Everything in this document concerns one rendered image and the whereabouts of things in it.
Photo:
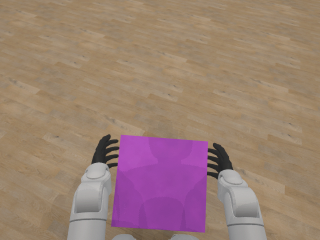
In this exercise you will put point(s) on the robot left hand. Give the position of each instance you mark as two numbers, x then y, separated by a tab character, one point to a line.
101	151

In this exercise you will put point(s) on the right robot forearm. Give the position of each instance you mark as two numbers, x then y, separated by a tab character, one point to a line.
242	210

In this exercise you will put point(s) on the carton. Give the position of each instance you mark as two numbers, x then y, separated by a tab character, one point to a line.
161	184

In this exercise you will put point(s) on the left robot forearm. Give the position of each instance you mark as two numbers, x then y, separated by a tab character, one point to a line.
89	210

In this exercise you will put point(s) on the robot right hand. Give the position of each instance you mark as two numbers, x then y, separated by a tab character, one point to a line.
222	160

